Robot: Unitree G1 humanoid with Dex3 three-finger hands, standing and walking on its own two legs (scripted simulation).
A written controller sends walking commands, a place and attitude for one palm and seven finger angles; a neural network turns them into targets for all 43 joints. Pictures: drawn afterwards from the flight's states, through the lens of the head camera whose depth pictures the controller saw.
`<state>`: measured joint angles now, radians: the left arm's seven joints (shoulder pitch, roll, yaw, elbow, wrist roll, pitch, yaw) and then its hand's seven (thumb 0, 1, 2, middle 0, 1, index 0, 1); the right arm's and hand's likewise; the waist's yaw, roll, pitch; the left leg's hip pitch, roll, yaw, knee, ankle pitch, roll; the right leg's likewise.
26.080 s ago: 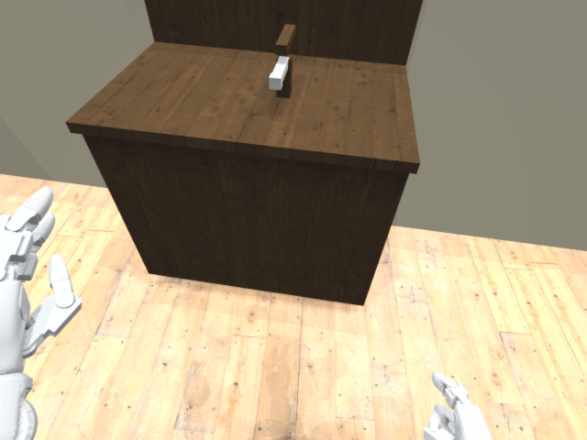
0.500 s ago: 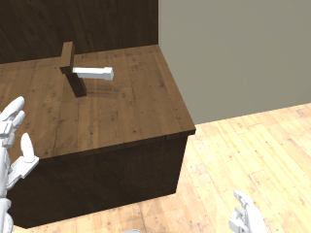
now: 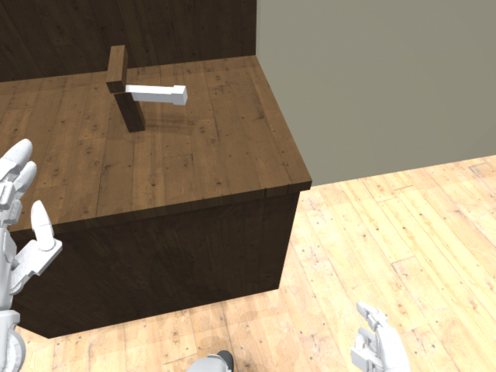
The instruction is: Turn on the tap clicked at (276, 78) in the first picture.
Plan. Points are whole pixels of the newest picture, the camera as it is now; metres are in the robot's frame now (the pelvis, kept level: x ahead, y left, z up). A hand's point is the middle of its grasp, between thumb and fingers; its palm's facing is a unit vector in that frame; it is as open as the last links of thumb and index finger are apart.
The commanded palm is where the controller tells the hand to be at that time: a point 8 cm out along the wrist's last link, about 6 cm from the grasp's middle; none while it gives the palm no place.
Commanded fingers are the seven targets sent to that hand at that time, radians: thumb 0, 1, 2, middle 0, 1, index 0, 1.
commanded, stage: step back with the hand held close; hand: left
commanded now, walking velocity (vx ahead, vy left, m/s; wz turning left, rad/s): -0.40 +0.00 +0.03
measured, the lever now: (179, 95) +0.60 +0.22 +0.10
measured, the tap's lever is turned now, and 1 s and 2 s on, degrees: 73 73 73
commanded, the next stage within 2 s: stop stepping back and stand still in 0.22 s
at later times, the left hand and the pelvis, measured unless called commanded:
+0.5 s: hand out of the picture +0.09 +0.21 +0.17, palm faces +0.35 -0.82 -0.45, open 7.4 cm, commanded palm +0.04 +0.25 +0.19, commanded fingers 0.00 0.90 0.90 -0.20 -0.30 -0.20 -0.30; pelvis -0.12 -0.03 +0.00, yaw +0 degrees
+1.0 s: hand out of the picture -0.01 +0.21 +0.17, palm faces +0.48 -0.80 -0.36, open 7.4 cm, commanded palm -0.06 +0.25 +0.19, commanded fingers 0.00 0.90 0.90 -0.20 -0.30 -0.20 -0.30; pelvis -0.20 -0.04 +0.00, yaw +6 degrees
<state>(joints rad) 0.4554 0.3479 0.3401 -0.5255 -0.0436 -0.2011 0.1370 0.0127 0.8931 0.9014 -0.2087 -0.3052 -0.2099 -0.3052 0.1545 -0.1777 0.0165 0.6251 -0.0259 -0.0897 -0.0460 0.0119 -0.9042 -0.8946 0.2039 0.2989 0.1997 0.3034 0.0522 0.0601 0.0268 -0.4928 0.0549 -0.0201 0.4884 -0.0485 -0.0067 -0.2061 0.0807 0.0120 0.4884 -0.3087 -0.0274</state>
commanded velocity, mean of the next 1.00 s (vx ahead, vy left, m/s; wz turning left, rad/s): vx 0.03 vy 0.04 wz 0.01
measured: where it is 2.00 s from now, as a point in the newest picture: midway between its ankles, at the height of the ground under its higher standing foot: outside the picture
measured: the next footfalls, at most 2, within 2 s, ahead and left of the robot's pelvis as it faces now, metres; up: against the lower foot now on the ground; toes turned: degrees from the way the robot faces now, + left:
left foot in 0.18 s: +0.03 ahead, +0.11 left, +0.00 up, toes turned +2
left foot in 0.68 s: -0.13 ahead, +0.12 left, +0.00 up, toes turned +5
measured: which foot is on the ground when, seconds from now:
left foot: up 0.00-0.16, down 0.18-0.42, up 0.44-0.66, down 0.68-0.86, up 0.88-1.00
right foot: down 0.00-0.68, up 0.70-0.84, down 0.86-1.00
